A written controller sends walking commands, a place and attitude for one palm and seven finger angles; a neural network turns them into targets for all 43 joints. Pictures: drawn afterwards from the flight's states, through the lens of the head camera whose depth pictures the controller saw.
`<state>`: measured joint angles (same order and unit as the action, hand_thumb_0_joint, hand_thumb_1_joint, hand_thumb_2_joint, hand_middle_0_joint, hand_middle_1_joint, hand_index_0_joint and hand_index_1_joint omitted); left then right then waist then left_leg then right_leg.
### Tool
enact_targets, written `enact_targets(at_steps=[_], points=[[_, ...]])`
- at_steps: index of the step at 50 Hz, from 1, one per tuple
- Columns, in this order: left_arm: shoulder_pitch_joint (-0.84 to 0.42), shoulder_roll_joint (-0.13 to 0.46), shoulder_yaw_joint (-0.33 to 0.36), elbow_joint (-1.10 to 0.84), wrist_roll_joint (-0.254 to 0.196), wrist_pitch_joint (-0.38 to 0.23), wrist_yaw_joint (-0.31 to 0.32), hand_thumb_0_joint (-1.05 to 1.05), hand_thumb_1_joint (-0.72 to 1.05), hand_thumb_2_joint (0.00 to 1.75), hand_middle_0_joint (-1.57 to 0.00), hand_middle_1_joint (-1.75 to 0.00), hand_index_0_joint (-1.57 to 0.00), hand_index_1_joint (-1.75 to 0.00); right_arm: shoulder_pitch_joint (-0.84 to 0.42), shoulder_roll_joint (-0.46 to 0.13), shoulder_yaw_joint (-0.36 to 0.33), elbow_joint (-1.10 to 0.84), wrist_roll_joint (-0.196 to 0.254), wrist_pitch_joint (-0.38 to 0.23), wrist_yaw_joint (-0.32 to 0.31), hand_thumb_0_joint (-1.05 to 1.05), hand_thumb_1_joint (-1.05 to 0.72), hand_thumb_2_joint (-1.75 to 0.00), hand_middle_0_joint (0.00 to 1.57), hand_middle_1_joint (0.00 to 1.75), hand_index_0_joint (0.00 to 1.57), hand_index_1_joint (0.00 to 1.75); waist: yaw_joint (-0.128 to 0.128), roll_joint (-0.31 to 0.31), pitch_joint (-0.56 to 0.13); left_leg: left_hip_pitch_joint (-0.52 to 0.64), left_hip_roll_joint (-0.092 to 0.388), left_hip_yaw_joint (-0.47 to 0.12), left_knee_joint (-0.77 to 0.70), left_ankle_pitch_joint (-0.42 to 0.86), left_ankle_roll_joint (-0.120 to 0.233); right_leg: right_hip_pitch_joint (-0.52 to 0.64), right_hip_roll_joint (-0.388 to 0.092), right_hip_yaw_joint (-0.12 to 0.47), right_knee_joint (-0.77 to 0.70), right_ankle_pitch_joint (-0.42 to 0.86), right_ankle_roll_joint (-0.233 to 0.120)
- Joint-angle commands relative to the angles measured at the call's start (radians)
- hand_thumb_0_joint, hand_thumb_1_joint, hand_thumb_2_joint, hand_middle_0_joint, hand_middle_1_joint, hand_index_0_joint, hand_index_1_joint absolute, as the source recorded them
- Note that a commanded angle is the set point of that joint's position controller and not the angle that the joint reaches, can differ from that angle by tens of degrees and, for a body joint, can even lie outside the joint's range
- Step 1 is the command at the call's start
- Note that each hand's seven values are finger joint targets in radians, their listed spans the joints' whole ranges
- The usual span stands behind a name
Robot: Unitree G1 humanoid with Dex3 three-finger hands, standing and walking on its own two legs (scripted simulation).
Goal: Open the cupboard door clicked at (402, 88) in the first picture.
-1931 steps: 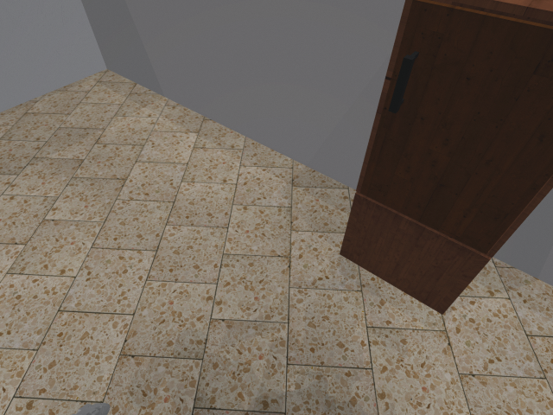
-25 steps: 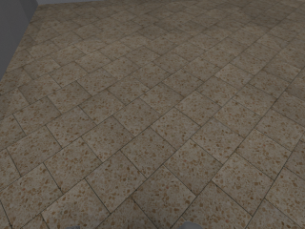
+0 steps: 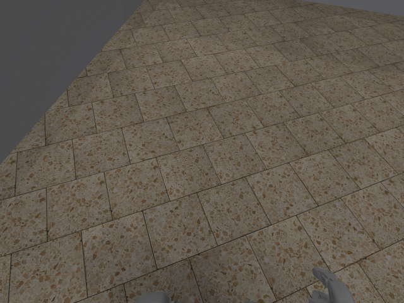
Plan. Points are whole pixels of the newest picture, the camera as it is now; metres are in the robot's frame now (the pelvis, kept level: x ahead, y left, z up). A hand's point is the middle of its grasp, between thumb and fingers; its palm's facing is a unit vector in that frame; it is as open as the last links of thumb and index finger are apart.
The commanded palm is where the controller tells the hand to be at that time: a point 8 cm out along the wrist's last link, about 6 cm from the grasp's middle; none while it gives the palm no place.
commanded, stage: turn to face it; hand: left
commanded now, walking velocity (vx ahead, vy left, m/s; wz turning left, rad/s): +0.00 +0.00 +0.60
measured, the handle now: out of the picture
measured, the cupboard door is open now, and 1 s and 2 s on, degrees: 39 39 39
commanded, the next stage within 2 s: none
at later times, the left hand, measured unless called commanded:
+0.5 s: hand out of the picture +0.05 +0.14 -0.13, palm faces +0.30 -0.92 -0.27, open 7.3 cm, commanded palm none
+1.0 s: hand out of the picture +0.02 +0.17 -0.13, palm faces +0.56 -0.78 -0.29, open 7.4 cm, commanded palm none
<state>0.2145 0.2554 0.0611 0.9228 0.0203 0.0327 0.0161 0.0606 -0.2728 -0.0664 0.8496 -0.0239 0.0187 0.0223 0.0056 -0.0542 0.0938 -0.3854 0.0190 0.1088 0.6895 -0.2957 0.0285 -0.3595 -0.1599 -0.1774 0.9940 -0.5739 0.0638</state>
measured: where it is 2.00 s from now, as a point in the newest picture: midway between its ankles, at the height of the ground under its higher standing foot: outside the picture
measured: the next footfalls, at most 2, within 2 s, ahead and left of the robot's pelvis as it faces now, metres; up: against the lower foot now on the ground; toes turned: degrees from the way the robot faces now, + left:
right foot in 0.30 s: +0.08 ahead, -0.16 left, +0.00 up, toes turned +6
left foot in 0.68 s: +0.02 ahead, +0.07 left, +0.00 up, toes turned +32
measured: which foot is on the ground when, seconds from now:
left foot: down 0.00-0.30, up 0.32-0.66, down 0.68-1.00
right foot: up 0.00-0.28, down 0.30-0.68, up 0.70-1.00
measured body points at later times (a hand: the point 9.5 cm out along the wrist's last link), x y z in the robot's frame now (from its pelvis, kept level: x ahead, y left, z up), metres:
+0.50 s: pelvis +0.04 -0.06 +0.02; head +0.10 -0.07 +0.47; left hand +0.03 +0.18 -0.11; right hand +0.18 -0.28 -0.14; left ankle -0.03 +0.07 -0.64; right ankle +0.04 -0.16 -0.72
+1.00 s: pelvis +0.06 -0.07 +0.02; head +0.11 -0.05 +0.46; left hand -0.01 +0.21 -0.11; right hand +0.27 -0.23 -0.14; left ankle -0.01 +0.05 -0.72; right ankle +0.13 -0.17 -0.70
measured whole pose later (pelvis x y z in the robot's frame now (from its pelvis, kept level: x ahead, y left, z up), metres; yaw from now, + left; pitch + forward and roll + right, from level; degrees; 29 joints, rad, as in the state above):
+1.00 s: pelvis +0.06 -0.07 +0.02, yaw +35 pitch +2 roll +1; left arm 0.14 0.23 0.06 0.87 0.02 0.03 0.01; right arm 0.17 -0.24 -0.06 0.91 -0.03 0.05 0.01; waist -0.02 0.02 0.09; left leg -0.31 -0.02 -0.06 0.55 -0.27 -0.01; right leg -0.38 -0.06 -0.03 0.76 -0.40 0.08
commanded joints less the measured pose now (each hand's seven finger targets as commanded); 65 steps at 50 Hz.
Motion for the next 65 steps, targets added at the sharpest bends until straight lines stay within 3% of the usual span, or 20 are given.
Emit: enact_targets(at_steps=[1, 4, 12, 13, 15, 16, 18, 20, 28, 32, 34, 35, 39, 46, 49, 50, 52, 54, 56, 65], points=[[-0.097, 0.079, 0.024, -0.132, 0.002, -0.017, 0.003, 0.0, 0.9, 0.9, -0.2, -0.3, -0.2, -0.3, 0.141, -0.195, -0.051, -0.032, -0.001, 0.0, -0.031, 0.0, -0.9, -0.9, 0.2, 0.3, 0.2, 0.3, -0.072, 0.246, -0.151, 0.225, 0.302, -0.373, -0.313, 0.433, 0.162, -0.268, 0.029, 0.188, 0.245, 0.068, 0.02], [-0.013, 0.072, 0.026, -0.099, 0.004, -0.007, -0.01, 0.0, 0.9, 0.9, -0.2, -0.3, -0.2, -0.3, 0.081, -0.174, -0.038, -0.049, 0.0, -0.008, -0.029, 0.0, -0.9, -0.9, 0.2, 0.3, 0.2, 0.3, -0.019, 0.198, -0.144, 0.192, 0.221, -0.289, -0.33, 0.351, 0.119, -0.2, 0.055, 0.169, 0.142, 0.16, 0.025], [0.062, 0.062, 0.022, -0.102, -0.004, -0.025, -0.005, 0.0, 0.9, 0.9, -0.2, -0.3, -0.2, -0.3, 0.034, -0.175, -0.055, -0.053, 0.0, 0.018, -0.018, 0.0, -0.9, -0.9, 0.2, 0.3, 0.2, 0.3, 0.012, 0.206, -0.142, 0.024, 0.16, -0.363, -0.246, 0.211, 0.091, 0.126, 0.151, 0.105, -0.377, 0.248, 0.004], [0.105, 0.087, 0.03, -0.096, -0.002, -0.033, 0.0, 0.0, 0.9, 0.9, -0.2, -0.3, -0.2, -0.3, 0.021, -0.152, -0.053, -0.062, 0.007, 0.019, -0.015, 0.0, -0.9, -0.9, 0.2, 0.3, 0.2, 0.3, 0.037, 0.144, -0.15, -0.05, 0.113, -0.339, -0.182, 0.142, 0.053, 0.233, 0.12, 0.126, -0.514, 0.319, -0.005], [0.126, 0.232, 0.05, -0.105, 0.017, -0.048, 0.014, 0.0, 0.9, 0.9, -0.2, -0.3, -0.2, -0.3, 0.015, -0.051, -0.038, -0.091, 0.014, 0.016, -0.005, 0.0, -0.9, -0.9, 0.2, 0.3, 0.2, 0.3, 0.066, -0.289, -0.145, -0.265, -0.1, -0.117, 0.305, -0.332, -0.067, 0.299, -0.328, 0.567, -0.735, 0.44, -0.185], [0.094, 0.188, 0.042, -0.107, 0.008, -0.055, 0.022, 0.0, 0.9, 0.9, -0.2, -0.3, -0.2, -0.3, 0.023, -0.097, -0.047, -0.064, 0.004, 0.025, -0.006, 0.0, -0.9, -0.9, 0.2, 0.3, 0.2, 0.3, 0.046, -0.272, -0.131, -0.236, -0.035, -0.197, 0.494, -0.3, -0.056, 0.196, -0.33, 0.554, -0.724, 0.468, -0.216], [-0.023, 0.119, 0.022, -0.126, 0.002, -0.05, 0.022, 0.0, 0.9, 0.9, -0.2, -0.3, -0.2, -0.3, 0.054, -0.064, -0.043, -0.022, 0.005, 0.038, 0.003, 0.0, -0.9, -0.9, 0.2, 0.3, 0.2, 0.3, -0.023, -0.168, -0.101, -0.23, 0.002, -0.167, 0.615, -0.158, -0.081, 0.175, -0.2, 0.321, -0.657, 0.584, -0.182], [-0.03, 0.09, 0.016, -0.13, 0.004, -0.053, 0.025, 0.0, 0.9, 0.9, -0.2, -0.3, -0.2, -0.3, 0.059, -0.033, -0.03, -0.003, 0.009, 0.041, 0.01, 0.0, -0.9, -0.9, 0.2, 0.3, 0.2, 0.3, -0.028, -0.165, -0.105, -0.205, 0.012, -0.123, 0.537, -0.121, -0.095, 0.207, -0.154, 0.183, -0.624, 0.735, -0.152], [0.1, 0.147, 0.046, -0.067, 0.011, -0.053, 0.022, 0.0, 0.9, 0.9, -0.2, -0.3, -0.2, -0.3, -0.013, 0.013, -0.006, -0.007, 0.017, 0.027, 0.013, 0.0, -0.9, -0.9, 0.2, 0.3, 0.2, 0.3, 0.047, -0.16, -0.151, -0.082, -0.007, 0.0, 0.082, -0.173, -0.081, 0.386, -0.214, 0.082, -0.519, 1.009, -0.165], [0.049, 0.158, 0.051, -0.073, -0.003, -0.047, 0.011, 0.0, 0.9, 0.9, -0.2, -0.3, -0.2, -0.3, 0.119, -0.048, -0.023, 0.015, 0.009, 0.013, 0.008, 0.0, -0.9, -0.9, 0.2, 0.3, 0.2, 0.3, -0.042, -0.08, -0.194, 0.224, -0.008, 0.011, -0.242, 0.097, -0.041, 0.217, -0.194, -0.012, -0.299, 0.889, -0.083], [-0.048, 0.052, 0.015, -0.156, -0.01, -0.036, 0.0, 0.0, 0.9, 0.9, -0.2, -0.3, -0.2, -0.3, 0.255, -0.23, -0.068, 0.035, 0.0, 0.01, -0.005, 0.0, -0.9, -0.9, 0.2, 0.3, 0.2, 0.3, -0.121, 0.373, -0.224, 0.458, 0.403, -0.497, -0.299, 0.768, 0.192, -0.235, 0.02, 0.013, 0.106, -0.09, 0.022], [-0.103, 0.072, 0.019, -0.168, 0.001, -0.017, 0.011, 0.0, 0.9, 0.9, -0.2, -0.3, -0.2, -0.3, 0.282, -0.215, -0.063, 0.055, 0.002, 0.012, -0.016, 0.0, -0.9, -0.9, 0.2, 0.3, 0.2, 0.3, -0.128, 0.246, -0.221, 0.409, 0.401, -0.47, -0.291, 0.685, 0.216, -0.256, 0.019, 0.128, 0.171, -0.08, 0.012], [-0.059, 0.064, 0.03, -0.099, 0.001, -0.003, -0.006, 0.0, 0.9, 0.9, -0.2, -0.3, -0.2, -0.3, 0.102, -0.152, -0.042, -0.001, -0.002, -0.001, -0.034, 0.0, -0.9, -0.9, 0.2, 0.3, 0.2, 0.3, -0.028, 0.198, -0.112, 0.199, 0.231, -0.311, -0.347, 0.38, 0.125, -0.204, 0.034, 0.176, 0.169, 0.151, 0.018], [-0.057, 0.043, 0.022, -0.115, -0.004, -0.008, -0.005, 0.0, 0.9, 0.9, -0.2, -0.3, -0.2, -0.3, 0.098, -0.16, -0.05, -0.004, -0.006, 0.006, -0.026, 0.0, -0.9, -0.9, 0.2, 0.3, 0.2, 0.3, -0.027, 0.208, -0.12, 0.157, 0.186, -0.354, -0.318, 0.319, 0.125, -0.054, 0.112, 0.136, -0.162, 0.14, 0.013], [0.027, 0.053, 0.025, -0.104, -0.006, -0.026, -0.002, 0.0, 0.9, 0.9, -0.2, -0.3, -0.2, -0.3, 0.058, -0.157, -0.055, -0.019, 0.0, 0.013, -0.024, 0.0, -0.9, -0.9, 0.2, 0.3, 0.2, 0.3, 0.012, 0.21, -0.147, 0.086, 0.151, -0.372, -0.23, 0.345, 0.093, 0.133, 0.15, 0.112, -0.406, 0.264, 0.003], [0.08, 0.076, 0.033, -0.093, -0.006, -0.036, 0.003, 0.0, 0.9, 0.9, -0.2, -0.3, -0.2, -0.3, 0.045, -0.134, -0.054, -0.028, 0.007, 0.013, -0.022, 0.0, -0.9, -0.9, 0.2, 0.3, 0.2, 0.3, 0.041, 0.153, -0.168, 0.01, 0.107, -0.35, -0.16, 0.256, 0.052, 0.261, 0.11, 0.138, -0.564, 0.355, -0.005], [0.106, 0.219, 0.052, -0.094, 0.014, -0.05, 0.016, 0.0, 0.9, 0.9, -0.2, -0.3, -0.2, -0.3, 0.053, -0.052, -0.042, -0.059, 0.014, 0.01, -0.011, 0.0, -0.9, -0.9, 0.2, 0.3, 0.2, 0.3, 0.059, -0.258, -0.167, -0.232, -0.097, -0.13, 0.313, -0.346, -0.067, 0.349, -0.34, 0.536, -0.702, 0.595, -0.195], [0.025, 0.146, 0.038, -0.108, 0.002, -0.048, 0.028, 0.0, 0.9, 0.9, -0.2, -0.3, -0.2, -0.3, 0.055, -0.075, -0.053, -0.028, 0.009, 0.031, -0.011, 0.0, -0.9, -0.9, 0.2, 0.3, 0.2, 0.3, 0.014, -0.202, -0.118, -0.221, -0.021, -0.193, 0.567, -0.254, -0.066, 0.222, -0.284, 0.452, -0.677, 0.61, -0.219], [-0.032, 0.092, 0.02, -0.121, 0.001, -0.05, 0.024, 0.0, 0.9, 0.9, -0.2, -0.3, -0.2, -0.3, 0.061, -0.039, -0.036, 0.001, 0.006, 0.04, 0.003, 0.0, -0.9, -0.9, 0.2, 0.3, 0.2, 0.3, -0.023, -0.122, -0.09, -0.213, 0.003, -0.152, 0.584, -0.14, -0.087, 0.207, -0.178, 0.237, -0.632, 0.725, -0.173], [0.081, 0.138, 0.042, -0.074, 0.011, -0.052, 0.022, 0.0, 0.9, 0.9, -0.2, -0.3, -0.2, -0.3, -0.024, 0.007, -0.011, -0.003, 0.015, 0.035, 0.015, 0.0, -0.9, -0.9, 0.2, 0.3, 0.2, 0.3, 0.034, -0.146, -0.116, -0.1, -0.002, -0.02, 0.142, -0.164, -0.086, 0.348, -0.206, 0.077, -0.559, 0.924, -0.164]])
